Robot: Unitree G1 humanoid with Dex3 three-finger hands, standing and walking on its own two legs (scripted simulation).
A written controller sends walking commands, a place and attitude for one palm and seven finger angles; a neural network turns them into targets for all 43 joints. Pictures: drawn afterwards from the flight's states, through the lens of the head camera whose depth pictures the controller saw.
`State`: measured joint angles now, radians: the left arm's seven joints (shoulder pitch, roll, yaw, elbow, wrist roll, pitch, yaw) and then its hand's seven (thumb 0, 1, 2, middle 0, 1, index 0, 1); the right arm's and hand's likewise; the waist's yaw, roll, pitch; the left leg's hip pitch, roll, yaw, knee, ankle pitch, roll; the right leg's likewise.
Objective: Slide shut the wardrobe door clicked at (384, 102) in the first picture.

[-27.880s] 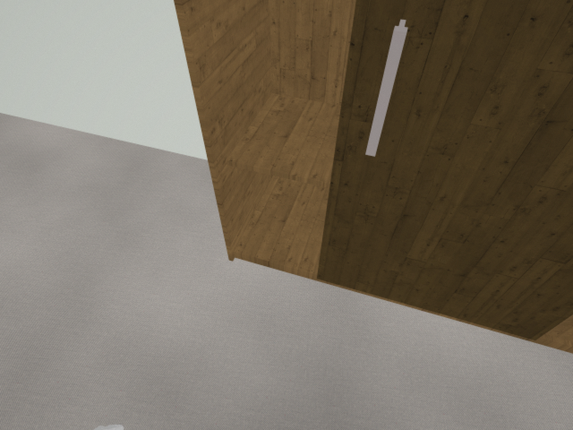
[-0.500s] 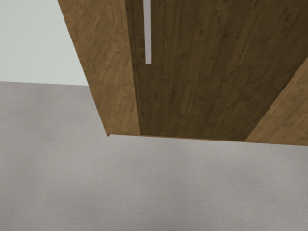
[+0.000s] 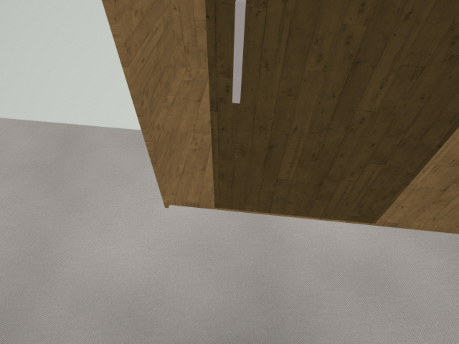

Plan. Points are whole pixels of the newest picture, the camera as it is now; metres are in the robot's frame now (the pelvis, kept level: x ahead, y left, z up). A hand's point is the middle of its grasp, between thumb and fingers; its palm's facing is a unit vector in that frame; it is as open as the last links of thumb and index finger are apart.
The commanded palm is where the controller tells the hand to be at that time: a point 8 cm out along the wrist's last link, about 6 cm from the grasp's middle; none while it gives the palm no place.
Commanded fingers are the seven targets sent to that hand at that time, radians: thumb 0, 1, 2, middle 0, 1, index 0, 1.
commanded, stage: take the last steps up to it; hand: right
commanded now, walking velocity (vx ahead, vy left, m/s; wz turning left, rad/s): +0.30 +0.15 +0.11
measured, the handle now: (238, 53) +0.77 +0.03 +0.11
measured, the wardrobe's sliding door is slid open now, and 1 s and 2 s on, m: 0.24 0.24 0.24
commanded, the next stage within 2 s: come to a stop and stand still in 0.62 s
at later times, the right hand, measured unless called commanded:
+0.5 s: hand (315, 296) +0.26 -0.17 -0.17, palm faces -0.03 +0.98 -0.21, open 7.4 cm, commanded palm none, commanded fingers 0.00 -0.90 -0.90 0.20 0.30 0.20 0.30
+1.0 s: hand (278, 226) +0.43 -0.10 -0.18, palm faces -0.06 +0.98 -0.19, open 7.4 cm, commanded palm none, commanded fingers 0.00 -0.90 -0.90 0.20 0.30 0.20 0.30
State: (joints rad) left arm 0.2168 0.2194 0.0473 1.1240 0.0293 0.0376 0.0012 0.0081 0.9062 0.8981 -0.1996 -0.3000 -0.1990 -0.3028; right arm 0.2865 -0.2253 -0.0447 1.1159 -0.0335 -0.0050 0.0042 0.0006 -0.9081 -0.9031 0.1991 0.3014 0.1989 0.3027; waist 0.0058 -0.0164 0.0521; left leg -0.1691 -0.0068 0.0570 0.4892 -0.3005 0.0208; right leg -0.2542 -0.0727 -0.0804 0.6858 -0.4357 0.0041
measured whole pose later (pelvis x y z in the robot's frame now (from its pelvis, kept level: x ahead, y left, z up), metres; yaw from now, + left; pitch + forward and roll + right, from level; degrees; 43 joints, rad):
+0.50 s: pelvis +0.15 +0.03 -0.01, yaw +1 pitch +1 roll +1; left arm 0.32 0.16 0.05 1.12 0.04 0.02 0.00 0.01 0.90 0.90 -0.20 -0.30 -0.20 -0.30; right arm 0.13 -0.24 -0.08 1.00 -0.03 -0.03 0.03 0.00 -0.91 -0.90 0.20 0.30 0.20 0.30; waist 0.03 0.01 0.06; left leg -0.33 0.09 0.08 0.55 -0.23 -0.02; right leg -0.24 -0.14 -0.09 0.67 -0.46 0.04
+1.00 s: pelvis +0.33 +0.07 +0.00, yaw +3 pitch +1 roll +1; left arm 0.17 0.22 0.06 1.03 0.01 0.05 0.02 0.01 0.91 0.90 -0.20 -0.30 -0.20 -0.30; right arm 0.08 -0.18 -0.06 0.98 -0.02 0.02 -0.03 0.00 -0.91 -0.90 0.20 0.30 0.20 0.30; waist 0.03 0.02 0.17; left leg -0.25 0.08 0.10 0.56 -0.31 -0.03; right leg -0.38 -0.03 -0.09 0.77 -0.41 0.05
